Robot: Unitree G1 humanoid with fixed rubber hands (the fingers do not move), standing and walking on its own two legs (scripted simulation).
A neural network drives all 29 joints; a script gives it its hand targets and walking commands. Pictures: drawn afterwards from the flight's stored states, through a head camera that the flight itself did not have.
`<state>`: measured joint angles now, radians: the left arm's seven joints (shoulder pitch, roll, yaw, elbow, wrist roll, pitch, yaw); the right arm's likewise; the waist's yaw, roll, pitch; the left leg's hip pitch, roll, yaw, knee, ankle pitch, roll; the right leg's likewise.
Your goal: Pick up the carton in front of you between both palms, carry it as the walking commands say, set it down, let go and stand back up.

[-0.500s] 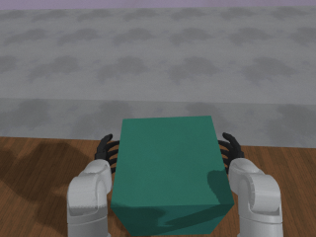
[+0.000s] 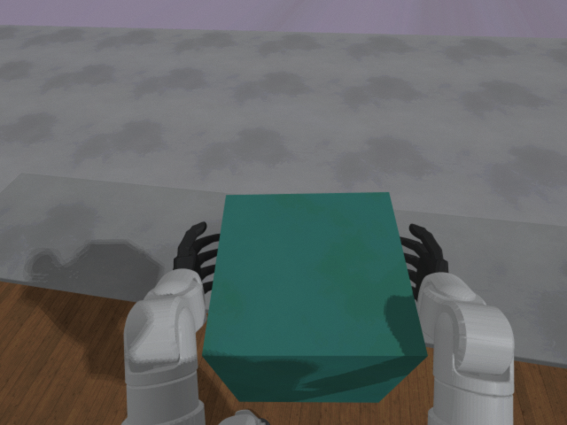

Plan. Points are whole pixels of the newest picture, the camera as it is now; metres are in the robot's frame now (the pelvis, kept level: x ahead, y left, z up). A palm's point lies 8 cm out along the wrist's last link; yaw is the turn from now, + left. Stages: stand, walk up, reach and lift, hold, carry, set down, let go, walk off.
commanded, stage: carry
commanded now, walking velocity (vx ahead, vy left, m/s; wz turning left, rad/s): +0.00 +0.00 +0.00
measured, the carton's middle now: (307, 306) +0.28 +0.01 +0.03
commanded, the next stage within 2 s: none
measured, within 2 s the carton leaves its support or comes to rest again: neither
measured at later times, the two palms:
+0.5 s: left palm (225, 129) +0.60 +0.16 +0.11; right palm (386, 134) +0.58 -0.14 +0.11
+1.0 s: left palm (227, 118) +0.64 +0.16 +0.11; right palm (381, 117) +0.63 -0.14 +0.11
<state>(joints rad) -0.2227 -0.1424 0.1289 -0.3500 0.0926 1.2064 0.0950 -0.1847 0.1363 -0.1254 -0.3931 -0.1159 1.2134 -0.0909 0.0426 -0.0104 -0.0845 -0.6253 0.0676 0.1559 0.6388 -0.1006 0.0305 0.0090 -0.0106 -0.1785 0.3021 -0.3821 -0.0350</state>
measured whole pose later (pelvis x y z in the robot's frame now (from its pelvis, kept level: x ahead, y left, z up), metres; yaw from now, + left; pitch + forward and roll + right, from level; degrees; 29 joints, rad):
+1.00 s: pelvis +0.26 +0.01 +0.00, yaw +0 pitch +5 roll +0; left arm -0.70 -0.02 0.24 0.05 0.07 1.20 0.13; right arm -0.69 0.02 -0.23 0.04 -0.07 1.21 -0.13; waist 0.00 0.01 0.04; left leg -0.30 0.01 0.14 0.58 -0.30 0.05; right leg -0.34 -0.01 -0.11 0.57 -0.26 -0.05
